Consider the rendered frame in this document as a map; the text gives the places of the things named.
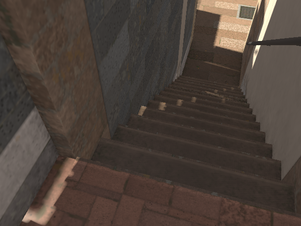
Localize stairs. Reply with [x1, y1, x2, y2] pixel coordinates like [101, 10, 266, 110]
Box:
[90, 75, 295, 213]

